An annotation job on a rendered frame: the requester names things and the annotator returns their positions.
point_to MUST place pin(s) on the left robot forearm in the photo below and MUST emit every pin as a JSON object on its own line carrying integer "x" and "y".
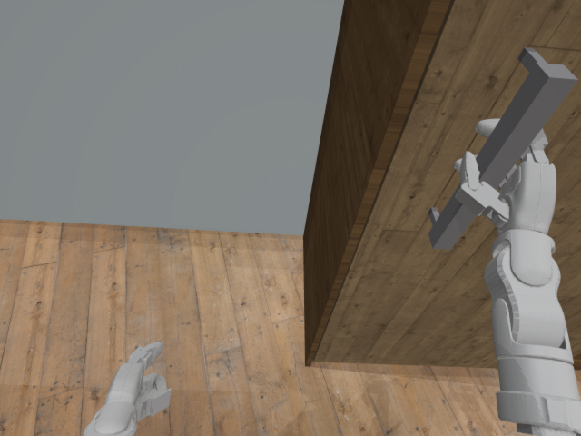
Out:
{"x": 118, "y": 418}

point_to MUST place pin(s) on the right robot forearm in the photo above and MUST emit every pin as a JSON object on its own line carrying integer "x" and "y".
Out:
{"x": 538, "y": 389}

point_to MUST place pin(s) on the left robot hand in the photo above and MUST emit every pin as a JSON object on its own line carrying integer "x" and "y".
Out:
{"x": 148, "y": 394}

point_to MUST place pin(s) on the right robot hand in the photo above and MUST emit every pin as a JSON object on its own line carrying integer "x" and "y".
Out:
{"x": 529, "y": 189}

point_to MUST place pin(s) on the handle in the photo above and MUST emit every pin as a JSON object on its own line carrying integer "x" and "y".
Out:
{"x": 544, "y": 89}

